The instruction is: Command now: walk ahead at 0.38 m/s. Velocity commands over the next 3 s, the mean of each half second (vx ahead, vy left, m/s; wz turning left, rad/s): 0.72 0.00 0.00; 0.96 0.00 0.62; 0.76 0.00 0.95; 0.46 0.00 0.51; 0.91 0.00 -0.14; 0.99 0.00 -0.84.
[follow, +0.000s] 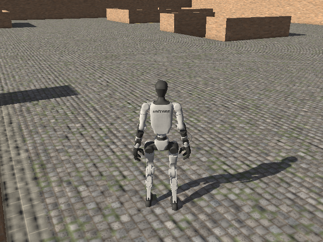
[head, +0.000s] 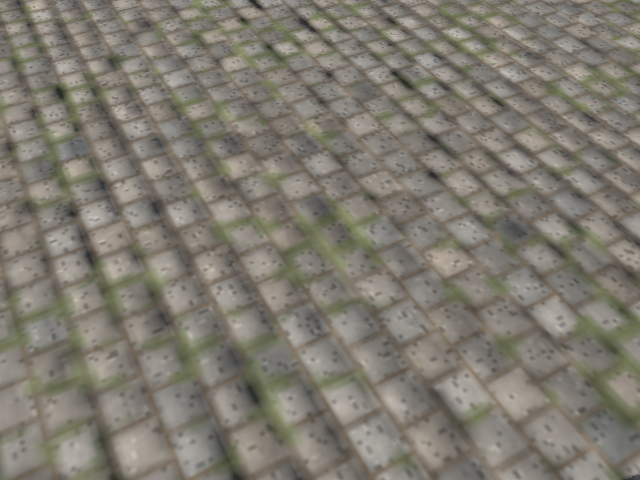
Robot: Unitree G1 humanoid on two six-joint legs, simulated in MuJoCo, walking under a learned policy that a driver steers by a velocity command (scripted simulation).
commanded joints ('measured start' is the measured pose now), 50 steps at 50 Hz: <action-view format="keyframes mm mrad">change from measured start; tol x32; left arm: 1 93 207 54 -28 -16 -42 0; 25 -559 74 11 -428 -25 -113 -111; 31 161 372 124 -278 4 -88 -61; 50 -97 273 94 -218 28 -91 -23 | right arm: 1 -133 -42 -3 -114 12 -73 20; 8 475 -200 -65 30 10 -126 33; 50 -174 -108 -40 -478 19 -49 108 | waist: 1 49 -192 176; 9 -164 349 -17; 25 -68 67 208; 30 290 186 -230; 32 172 -312 -511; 50 -5 28 178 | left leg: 1 -233 -15 103 92 47 6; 7 437 19 59 -143 137 68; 9 579 404 -760 -445 -340 259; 24 266 229 28 -635 402 157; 29 338 258 12 -80 1266 117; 32 -389 11 -151 808 -11 85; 50 -417 117 190 207 566 117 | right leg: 1 -47 -249 352 -373 -370 -171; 6 -328 -157 171 -268 -170 -115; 11 -946 -86 62 796 172 -112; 26 -483 -39 -120 28 518 -39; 30 399 -85 0 144 242 -110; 31 743 -377 546 -16 -357 -230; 32 696 -416 827 -266 -567 -215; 39 -95 -292 24 -398 140 -87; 50 184 -250 -379 -390 821 -55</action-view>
